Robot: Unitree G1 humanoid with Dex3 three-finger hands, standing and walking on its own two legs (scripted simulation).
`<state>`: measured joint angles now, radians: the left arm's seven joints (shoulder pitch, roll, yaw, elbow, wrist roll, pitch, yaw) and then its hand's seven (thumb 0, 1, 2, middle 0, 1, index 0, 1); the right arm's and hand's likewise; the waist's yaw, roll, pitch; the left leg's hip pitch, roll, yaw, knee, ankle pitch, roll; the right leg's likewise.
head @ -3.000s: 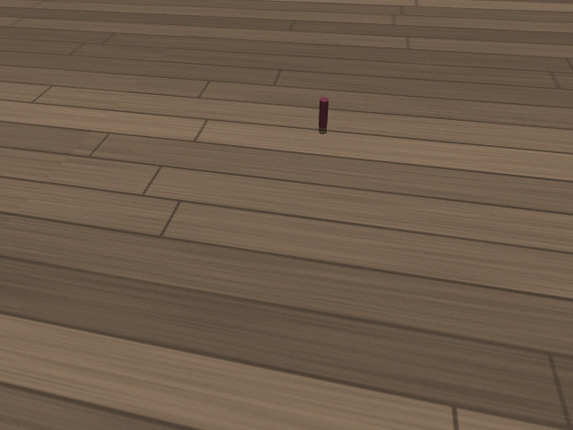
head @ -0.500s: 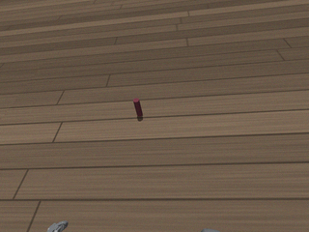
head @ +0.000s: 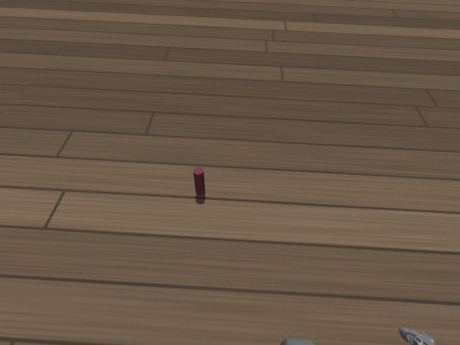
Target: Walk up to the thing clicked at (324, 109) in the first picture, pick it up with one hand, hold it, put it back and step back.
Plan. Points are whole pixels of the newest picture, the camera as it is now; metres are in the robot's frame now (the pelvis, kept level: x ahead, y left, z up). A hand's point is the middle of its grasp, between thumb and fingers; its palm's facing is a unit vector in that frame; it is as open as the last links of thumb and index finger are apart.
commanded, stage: walk up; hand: left
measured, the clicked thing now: (199, 181) +0.94 +0.18 -0.68
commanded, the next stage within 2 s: none
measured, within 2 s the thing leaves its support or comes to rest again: neither
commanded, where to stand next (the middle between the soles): +0.59 +0.00 m, yaw -2 degrees
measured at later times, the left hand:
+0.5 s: hand (132, 271) +0.27 +0.23 -0.11, palm faces -0.02 -0.91 -0.41, open 7.4 cm
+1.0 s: hand (116, 224) +0.40 +0.31 -0.15, palm faces -0.06 -0.94 -0.33, open 7.4 cm
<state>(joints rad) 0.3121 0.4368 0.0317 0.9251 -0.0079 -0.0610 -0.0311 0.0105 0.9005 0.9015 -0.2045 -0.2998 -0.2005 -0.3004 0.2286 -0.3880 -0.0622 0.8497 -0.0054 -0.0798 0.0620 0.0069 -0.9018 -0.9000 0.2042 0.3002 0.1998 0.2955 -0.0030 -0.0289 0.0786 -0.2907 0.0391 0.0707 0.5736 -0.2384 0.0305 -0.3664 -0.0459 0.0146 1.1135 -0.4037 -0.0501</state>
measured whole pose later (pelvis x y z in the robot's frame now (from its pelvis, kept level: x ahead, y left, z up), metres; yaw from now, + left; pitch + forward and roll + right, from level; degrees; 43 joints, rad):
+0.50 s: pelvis +0.19 -0.04 +0.00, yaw -1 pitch -3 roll +1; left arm 0.26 0.37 0.04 0.87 0.00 -0.10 -0.04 0.01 0.90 0.90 -0.21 -0.30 -0.20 -0.30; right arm 0.31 -0.42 -0.05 0.88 0.00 -0.03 0.05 0.01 -0.90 -0.90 0.20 0.30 0.20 0.30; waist 0.01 0.06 0.10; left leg -0.39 0.02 -0.02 1.06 -0.37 0.04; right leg -0.26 -0.04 -0.08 0.51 -0.18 -0.04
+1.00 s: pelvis +0.35 +0.04 +0.00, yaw +0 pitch -3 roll -1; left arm 0.31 0.44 0.04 0.91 -0.01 -0.05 -0.04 0.01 0.90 0.90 -0.20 -0.30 -0.20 -0.30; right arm 0.30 -0.37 -0.04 0.86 -0.01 -0.08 0.04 0.01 -0.90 -0.90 0.21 0.30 0.20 0.30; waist -0.02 -0.06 0.08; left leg -0.24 0.03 0.08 0.53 -0.23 0.03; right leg -0.43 -0.03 0.04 1.05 -0.36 -0.04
